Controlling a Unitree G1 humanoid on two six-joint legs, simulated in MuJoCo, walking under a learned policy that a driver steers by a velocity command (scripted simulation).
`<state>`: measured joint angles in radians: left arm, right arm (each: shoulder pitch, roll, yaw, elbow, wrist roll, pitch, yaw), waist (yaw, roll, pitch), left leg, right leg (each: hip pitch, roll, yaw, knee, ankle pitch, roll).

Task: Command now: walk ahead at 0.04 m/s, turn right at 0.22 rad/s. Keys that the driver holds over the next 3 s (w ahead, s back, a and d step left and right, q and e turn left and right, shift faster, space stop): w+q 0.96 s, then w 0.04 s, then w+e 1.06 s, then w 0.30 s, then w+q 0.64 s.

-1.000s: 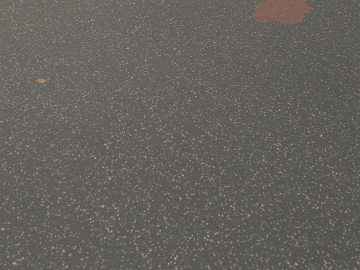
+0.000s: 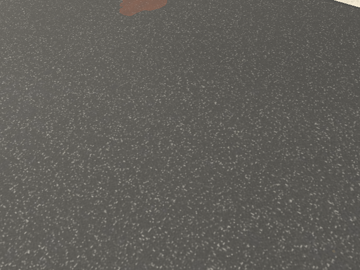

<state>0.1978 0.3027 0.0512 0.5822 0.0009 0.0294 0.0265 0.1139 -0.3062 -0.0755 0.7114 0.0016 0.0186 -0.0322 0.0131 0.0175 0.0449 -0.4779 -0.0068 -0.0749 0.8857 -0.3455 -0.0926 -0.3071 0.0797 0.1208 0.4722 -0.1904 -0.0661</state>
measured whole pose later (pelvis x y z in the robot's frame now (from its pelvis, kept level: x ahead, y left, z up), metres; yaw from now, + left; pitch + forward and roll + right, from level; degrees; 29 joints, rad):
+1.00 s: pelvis +0.37 +0.07 -0.02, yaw +28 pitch +2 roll -3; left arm 0.36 0.32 0.08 0.82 -0.02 -0.07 0.00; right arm 0.05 -0.28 -0.04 0.59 0.02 -0.03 0.06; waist 0.10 0.03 0.06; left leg -0.63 0.06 0.02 0.65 -0.07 0.05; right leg 0.12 0.00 -0.22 0.25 -0.39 0.03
